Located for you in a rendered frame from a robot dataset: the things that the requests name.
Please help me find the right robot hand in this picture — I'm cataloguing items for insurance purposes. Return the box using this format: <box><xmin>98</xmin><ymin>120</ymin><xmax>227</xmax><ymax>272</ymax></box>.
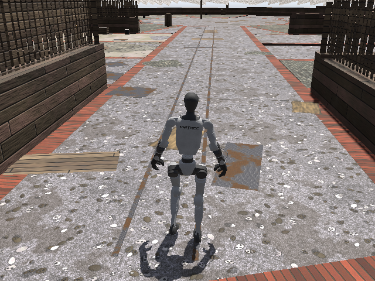
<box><xmin>214</xmin><ymin>163</ymin><xmax>227</xmax><ymax>177</ymax></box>

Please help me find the robot left upper arm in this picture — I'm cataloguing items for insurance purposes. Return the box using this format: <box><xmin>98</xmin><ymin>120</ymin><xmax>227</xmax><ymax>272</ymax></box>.
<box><xmin>159</xmin><ymin>117</ymin><xmax>178</xmax><ymax>148</ymax></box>

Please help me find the robot right upper arm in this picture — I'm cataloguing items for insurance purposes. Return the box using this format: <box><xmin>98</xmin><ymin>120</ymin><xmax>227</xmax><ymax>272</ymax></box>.
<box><xmin>202</xmin><ymin>119</ymin><xmax>218</xmax><ymax>151</ymax></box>

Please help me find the robot right shin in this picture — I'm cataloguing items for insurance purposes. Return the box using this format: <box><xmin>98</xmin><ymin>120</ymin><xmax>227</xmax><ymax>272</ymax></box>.
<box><xmin>195</xmin><ymin>197</ymin><xmax>204</xmax><ymax>235</ymax></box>

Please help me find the right robot forearm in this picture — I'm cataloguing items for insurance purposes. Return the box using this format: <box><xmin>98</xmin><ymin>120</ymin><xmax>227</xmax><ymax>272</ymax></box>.
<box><xmin>213</xmin><ymin>142</ymin><xmax>226</xmax><ymax>165</ymax></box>

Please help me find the left robot forearm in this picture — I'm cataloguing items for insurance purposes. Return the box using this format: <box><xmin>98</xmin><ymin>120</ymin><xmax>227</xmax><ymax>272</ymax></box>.
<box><xmin>154</xmin><ymin>139</ymin><xmax>165</xmax><ymax>160</ymax></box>

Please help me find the robot right foot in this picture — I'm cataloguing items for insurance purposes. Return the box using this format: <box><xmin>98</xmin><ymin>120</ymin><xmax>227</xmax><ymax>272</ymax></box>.
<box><xmin>193</xmin><ymin>229</ymin><xmax>202</xmax><ymax>243</ymax></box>

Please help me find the left robot hand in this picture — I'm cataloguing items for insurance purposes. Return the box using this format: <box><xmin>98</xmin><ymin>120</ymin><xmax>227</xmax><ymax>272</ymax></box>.
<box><xmin>151</xmin><ymin>157</ymin><xmax>164</xmax><ymax>170</ymax></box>

